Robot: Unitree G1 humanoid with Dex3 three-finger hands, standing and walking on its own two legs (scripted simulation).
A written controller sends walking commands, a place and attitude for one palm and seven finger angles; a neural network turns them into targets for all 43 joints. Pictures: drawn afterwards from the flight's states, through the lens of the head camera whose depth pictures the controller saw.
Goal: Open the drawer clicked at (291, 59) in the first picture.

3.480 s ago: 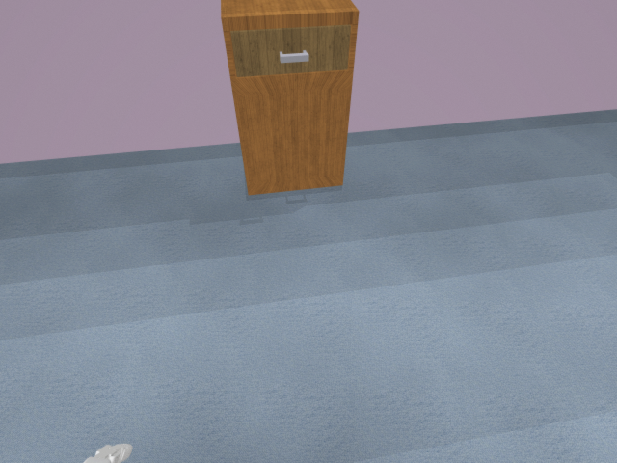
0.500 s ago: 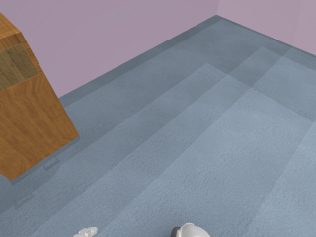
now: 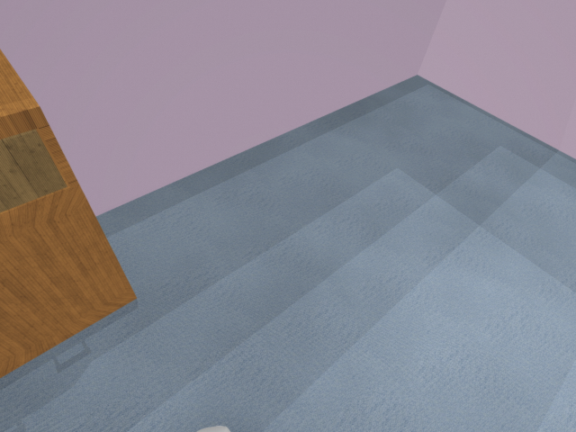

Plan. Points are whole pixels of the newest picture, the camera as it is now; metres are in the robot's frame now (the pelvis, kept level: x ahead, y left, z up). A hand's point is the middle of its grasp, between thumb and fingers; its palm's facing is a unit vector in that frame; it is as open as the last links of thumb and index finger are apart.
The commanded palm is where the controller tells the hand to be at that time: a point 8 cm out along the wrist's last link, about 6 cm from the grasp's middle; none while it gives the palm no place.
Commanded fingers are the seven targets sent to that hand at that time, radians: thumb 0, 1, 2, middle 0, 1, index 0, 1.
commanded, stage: turn to face it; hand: left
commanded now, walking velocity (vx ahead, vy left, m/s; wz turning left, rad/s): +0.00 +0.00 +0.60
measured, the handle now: out of the picture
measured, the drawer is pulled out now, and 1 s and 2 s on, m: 0.00 0.00 0.00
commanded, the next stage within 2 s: take the last steps up to it in 1.28 s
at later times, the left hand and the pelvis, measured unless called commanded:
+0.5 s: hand out of the picture +0.13 +0.16 -0.13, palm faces +0.28 -0.92 -0.28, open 7.4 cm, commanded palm none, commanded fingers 0.00 0.90 0.90 -0.20 -0.30 -0.20 -0.30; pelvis +0.06 -0.05 +0.01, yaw +17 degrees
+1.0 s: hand out of the picture -0.06 +0.17 -0.17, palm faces +0.59 -0.76 -0.26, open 7.4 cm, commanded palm none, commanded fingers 0.00 0.90 0.90 -0.20 -0.30 -0.20 -0.30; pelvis +0.05 -0.03 +0.01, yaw +33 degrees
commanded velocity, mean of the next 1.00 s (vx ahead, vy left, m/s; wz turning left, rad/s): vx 0.00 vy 0.00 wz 0.53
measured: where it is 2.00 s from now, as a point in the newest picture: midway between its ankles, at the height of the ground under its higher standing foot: outside the picture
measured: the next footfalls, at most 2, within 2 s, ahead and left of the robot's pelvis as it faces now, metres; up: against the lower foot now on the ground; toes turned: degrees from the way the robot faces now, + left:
right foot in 0.38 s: +0.15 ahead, -0.14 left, +0.00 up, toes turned +7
left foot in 0.86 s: +0.03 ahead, +0.09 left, +0.00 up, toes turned +38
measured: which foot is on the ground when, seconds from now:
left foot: down 0.00-0.38, up 0.40-0.84, down 0.86-1.00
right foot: up 0.00-0.36, down 0.38-0.86, up 0.88-1.00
